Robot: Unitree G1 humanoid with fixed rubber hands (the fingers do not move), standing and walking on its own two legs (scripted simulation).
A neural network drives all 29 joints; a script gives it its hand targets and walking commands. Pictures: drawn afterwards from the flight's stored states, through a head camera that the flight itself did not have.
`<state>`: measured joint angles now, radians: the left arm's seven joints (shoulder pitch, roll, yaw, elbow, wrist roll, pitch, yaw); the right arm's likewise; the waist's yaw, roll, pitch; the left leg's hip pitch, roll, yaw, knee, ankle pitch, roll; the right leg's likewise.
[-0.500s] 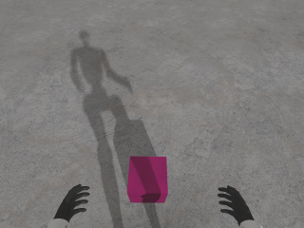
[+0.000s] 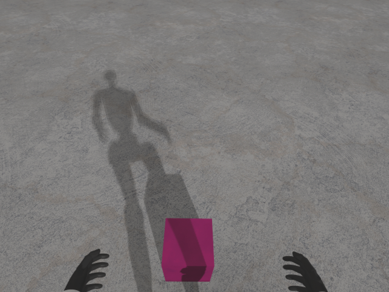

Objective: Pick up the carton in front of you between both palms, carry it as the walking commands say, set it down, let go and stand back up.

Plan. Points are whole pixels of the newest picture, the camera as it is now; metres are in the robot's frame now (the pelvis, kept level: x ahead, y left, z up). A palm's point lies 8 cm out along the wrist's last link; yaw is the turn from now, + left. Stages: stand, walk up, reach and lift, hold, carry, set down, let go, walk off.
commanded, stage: stand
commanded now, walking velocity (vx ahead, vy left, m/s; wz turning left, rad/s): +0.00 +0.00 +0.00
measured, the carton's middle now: (188, 250) +0.43 +0.02 -0.65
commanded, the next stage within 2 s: none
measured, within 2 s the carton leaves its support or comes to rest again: neither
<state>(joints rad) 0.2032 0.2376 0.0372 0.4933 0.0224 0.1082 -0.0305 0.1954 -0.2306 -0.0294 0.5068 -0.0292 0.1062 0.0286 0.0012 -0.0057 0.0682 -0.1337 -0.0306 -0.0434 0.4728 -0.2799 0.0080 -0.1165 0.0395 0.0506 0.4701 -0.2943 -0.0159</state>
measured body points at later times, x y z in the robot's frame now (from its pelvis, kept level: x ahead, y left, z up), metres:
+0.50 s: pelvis +0.02 +0.01 +0.00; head +0.02 +0.01 +0.45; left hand +0.16 +0.30 -0.10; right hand +0.16 -0.29 -0.09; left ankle -0.01 +0.11 -0.74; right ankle -0.02 -0.11 -0.74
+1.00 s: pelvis +0.00 +0.00 +0.01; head +0.00 +0.01 +0.46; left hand +0.12 +0.31 -0.10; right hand +0.12 -0.30 -0.10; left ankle -0.01 +0.11 -0.74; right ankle -0.02 -0.11 -0.74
